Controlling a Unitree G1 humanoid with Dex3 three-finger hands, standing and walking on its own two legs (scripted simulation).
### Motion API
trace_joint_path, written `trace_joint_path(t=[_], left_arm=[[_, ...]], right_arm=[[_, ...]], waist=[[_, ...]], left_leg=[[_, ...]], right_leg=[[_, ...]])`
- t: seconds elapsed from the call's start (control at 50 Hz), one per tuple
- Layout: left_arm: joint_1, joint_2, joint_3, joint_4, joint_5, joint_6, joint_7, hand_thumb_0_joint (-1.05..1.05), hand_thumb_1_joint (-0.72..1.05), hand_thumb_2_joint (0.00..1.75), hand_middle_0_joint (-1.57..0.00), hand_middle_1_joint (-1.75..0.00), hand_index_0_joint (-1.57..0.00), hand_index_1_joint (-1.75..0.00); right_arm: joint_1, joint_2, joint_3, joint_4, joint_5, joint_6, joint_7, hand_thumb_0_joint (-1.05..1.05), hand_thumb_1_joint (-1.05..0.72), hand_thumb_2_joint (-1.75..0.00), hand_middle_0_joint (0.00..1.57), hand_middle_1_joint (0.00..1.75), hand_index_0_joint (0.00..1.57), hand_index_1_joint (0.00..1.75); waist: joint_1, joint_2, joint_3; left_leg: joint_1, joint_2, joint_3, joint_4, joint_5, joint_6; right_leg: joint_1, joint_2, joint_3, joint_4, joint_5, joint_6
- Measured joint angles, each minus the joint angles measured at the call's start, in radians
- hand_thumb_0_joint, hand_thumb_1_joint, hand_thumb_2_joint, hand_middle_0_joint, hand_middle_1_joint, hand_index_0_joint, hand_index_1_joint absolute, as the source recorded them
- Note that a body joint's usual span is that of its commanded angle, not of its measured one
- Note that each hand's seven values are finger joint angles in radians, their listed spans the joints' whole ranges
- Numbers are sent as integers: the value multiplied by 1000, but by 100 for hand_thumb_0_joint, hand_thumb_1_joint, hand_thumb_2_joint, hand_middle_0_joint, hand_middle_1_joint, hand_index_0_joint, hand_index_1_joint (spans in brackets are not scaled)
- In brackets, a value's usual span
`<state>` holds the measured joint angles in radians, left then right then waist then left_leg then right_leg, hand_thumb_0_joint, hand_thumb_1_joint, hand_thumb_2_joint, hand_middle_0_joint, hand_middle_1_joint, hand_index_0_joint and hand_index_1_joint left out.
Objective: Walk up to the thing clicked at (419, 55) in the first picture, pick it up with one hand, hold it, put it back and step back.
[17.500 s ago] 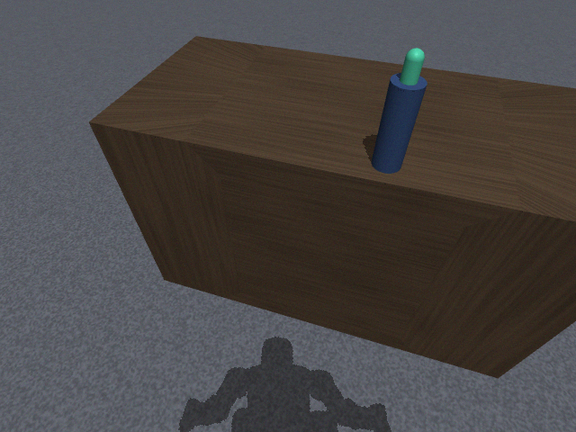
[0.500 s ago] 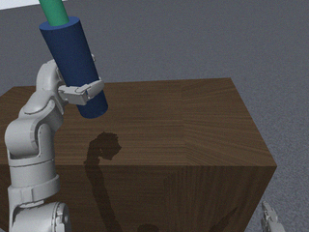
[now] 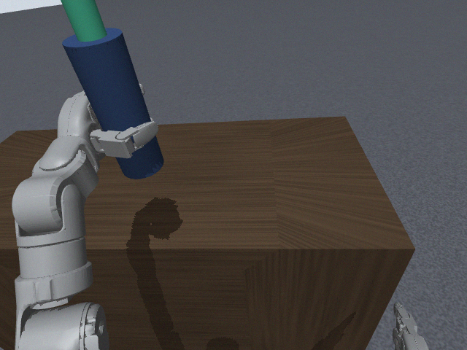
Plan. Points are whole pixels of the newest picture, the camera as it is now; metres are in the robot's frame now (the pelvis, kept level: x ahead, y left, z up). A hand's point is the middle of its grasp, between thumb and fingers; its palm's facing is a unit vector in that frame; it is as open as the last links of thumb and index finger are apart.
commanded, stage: hold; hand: left
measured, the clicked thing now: (114, 92) +0.33 +0.17 +0.35
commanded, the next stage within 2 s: crouch in 1.04 s
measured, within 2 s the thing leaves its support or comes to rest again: neither
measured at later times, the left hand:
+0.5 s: hand (128, 120) +0.34 +0.17 +0.30, palm faces +0.16 -0.99 +0.01, open 9.4 cm
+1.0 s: hand (129, 123) +0.34 +0.16 +0.30, palm faces +0.15 -0.99 +0.01, open 9.4 cm
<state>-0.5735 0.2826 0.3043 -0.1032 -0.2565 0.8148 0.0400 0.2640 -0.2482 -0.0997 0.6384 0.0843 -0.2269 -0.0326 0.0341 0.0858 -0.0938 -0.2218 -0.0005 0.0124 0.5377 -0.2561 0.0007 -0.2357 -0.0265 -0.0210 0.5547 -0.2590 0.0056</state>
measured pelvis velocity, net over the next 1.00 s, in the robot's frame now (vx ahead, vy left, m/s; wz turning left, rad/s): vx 0.00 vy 0.00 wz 0.00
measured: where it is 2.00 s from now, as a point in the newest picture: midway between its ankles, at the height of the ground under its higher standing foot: outside the picture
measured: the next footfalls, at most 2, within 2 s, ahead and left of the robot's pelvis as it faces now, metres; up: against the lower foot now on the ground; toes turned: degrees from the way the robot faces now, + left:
none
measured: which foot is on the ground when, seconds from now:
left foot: down 0.00-1.00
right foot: down 0.00-1.00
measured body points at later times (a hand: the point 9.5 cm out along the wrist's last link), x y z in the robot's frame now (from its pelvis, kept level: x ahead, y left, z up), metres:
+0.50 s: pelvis +0.00 +0.00 +0.00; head -0.06 -0.04 +0.44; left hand +0.33 +0.22 +0.30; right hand +0.17 -0.26 -0.07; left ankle +0.02 +0.12 -0.73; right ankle +0.03 -0.12 -0.73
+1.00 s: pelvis +0.00 +0.00 +0.00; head -0.06 -0.04 +0.44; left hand +0.32 +0.22 +0.30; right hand +0.18 -0.26 -0.07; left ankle +0.02 +0.12 -0.73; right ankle +0.03 -0.12 -0.73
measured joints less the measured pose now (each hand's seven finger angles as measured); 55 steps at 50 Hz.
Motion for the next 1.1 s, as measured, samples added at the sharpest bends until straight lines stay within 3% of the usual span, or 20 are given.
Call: trace_joint_path(t=[0.14,0.54,0.8,1.1], left_arm=[[15,-4,2,-41,-4,2,0,0,-36,117,-76,-105,-77,-105],[-13,1,-2,12,7,-16,6,0,-36,117,-76,-105,-77,-106],[15,-12,-4,-47,-7,9,-1,0,-36,117,-76,-105,-77,-106],[0,-5,-2,3,3,0,0,0,-36,117,-76,-105,-77,-106]], right_arm=[[-2,1,-5,-2,-1,-6,-1,-2,54,-5,5,5,5,5],[4,0,-4,-6,0,-4,2,-2,54,-5,5,5,5,5],[-6,9,-1,6,-4,-1,5,-2,54,-5,5,5,5,5],[1,6,6,-4,-2,-6,4,-2,54,-5,5,5,5,5]], waist=[[0,1,2],[-2,-6,5],[4,4,4],[-1,-4,5]], left_leg=[[1,0,-1,2,-2,0],[1,0,-1,1,-1,0],[1,-1,-1,0,-1,1],[2,1,-4,-1,2,-3]], right_leg=[[1,0,-1,2,-2,0],[3,0,-1,-2,0,0],[3,-1,-1,-3,1,1],[2,1,-4,1,-1,-3]])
